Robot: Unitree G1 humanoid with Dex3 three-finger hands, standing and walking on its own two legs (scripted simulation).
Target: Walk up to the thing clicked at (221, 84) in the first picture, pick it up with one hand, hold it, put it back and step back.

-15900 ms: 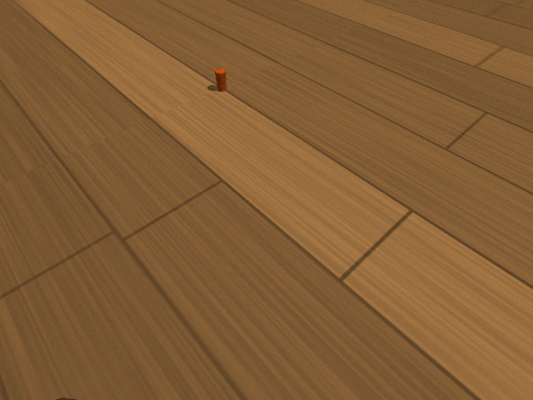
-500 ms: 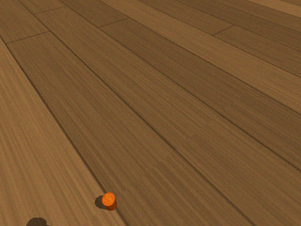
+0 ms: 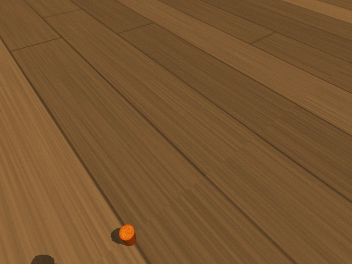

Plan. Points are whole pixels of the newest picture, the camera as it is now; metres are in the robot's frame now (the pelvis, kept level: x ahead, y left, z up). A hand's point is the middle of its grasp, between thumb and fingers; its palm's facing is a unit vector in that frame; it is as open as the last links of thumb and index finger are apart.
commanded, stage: stand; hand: left
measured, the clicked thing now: (128, 236) +0.38 +0.24 -0.71
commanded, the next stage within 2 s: go down in 1.42 s
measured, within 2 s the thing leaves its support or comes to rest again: neither
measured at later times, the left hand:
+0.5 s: hand out of the picture +0.09 +0.24 -0.16, palm faces -0.04 -0.94 -0.33, open 7.4 cm
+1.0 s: hand out of the picture +0.09 +0.24 -0.16, palm faces -0.03 -0.94 -0.33, open 7.4 cm
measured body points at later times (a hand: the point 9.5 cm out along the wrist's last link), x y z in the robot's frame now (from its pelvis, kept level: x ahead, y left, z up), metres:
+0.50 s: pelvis +0.01 +0.00 +0.00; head +0.02 +0.00 +0.45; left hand +0.09 +0.29 -0.14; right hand +0.09 -0.30 -0.13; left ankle +0.03 +0.09 -0.75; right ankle -0.01 -0.12 -0.75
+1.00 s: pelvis +0.02 -0.01 +0.00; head +0.02 -0.01 +0.45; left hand +0.09 +0.29 -0.14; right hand +0.10 -0.31 -0.13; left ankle +0.03 +0.09 -0.75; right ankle -0.01 -0.12 -0.75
